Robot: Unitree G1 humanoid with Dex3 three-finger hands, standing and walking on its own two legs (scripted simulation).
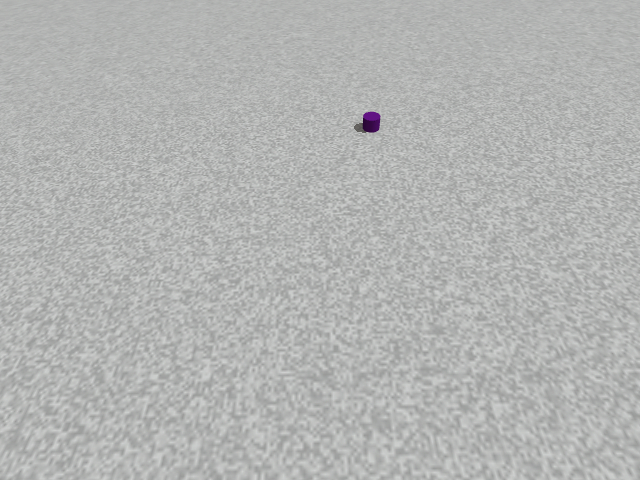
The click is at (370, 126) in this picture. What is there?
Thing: low tin
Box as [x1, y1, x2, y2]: [363, 112, 379, 132]
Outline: 365,113 363,115 363,129 370,132 376,131 379,126 379,114 375,112
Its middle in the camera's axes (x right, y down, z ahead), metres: +0.31 -0.66 +2.23
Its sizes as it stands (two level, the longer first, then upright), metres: 0.098 0.098 0.076
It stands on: the floor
